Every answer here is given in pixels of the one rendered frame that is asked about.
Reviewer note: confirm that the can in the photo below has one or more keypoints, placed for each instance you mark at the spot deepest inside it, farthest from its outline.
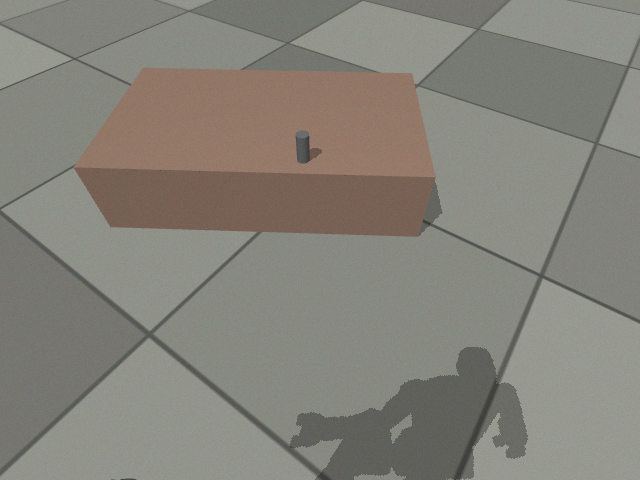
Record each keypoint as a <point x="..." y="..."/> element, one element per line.
<point x="302" y="146"/>

